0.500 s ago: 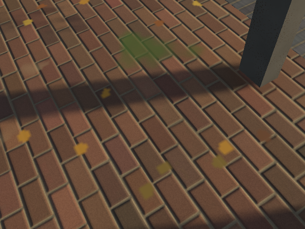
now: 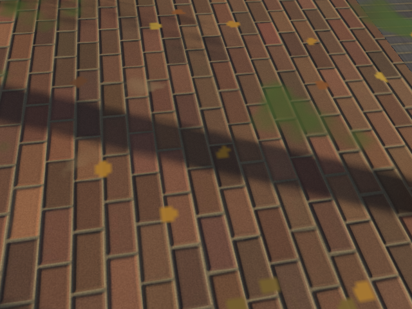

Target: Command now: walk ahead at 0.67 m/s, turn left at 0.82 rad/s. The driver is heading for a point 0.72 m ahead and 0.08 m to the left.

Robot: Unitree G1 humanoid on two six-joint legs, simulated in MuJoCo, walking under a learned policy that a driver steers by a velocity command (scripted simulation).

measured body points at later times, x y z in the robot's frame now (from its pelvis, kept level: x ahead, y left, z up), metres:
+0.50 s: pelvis +0.37 +0.10 -0.02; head +0.40 +0.12 +0.43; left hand +0.44 +0.42 -0.11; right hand +0.52 -0.17 -0.14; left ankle +0.10 +0.12 -0.64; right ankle +0.51 +0.03 -0.73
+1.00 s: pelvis +0.71 +0.29 +0.01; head +0.75 +0.32 +0.46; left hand +0.73 +0.59 -0.12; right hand +0.90 +0.07 -0.09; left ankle +0.71 +0.38 -0.73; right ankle +0.73 +0.14 -0.65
